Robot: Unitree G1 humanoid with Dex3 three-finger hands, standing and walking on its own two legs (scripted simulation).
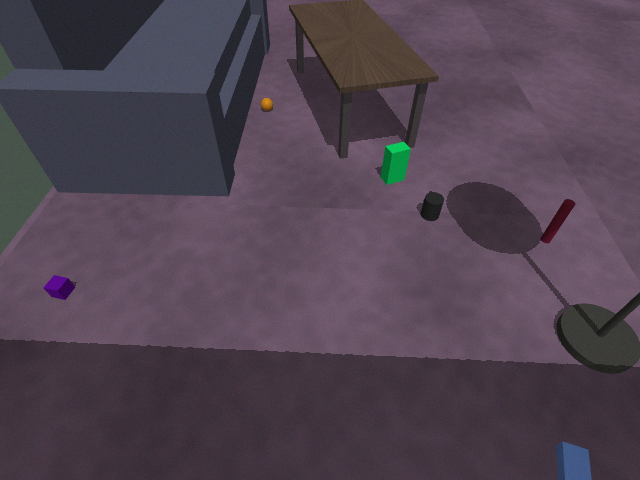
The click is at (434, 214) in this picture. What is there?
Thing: mug
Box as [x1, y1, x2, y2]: [421, 191, 443, 220]
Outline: 430,191 425,196 421,210 421,215 423,218 427,220 434,220 438,217 443,197 438,193
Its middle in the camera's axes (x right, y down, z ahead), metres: +0.50 -0.18 +1.78
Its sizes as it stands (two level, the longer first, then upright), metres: 0.117 0.083 0.102
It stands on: the floor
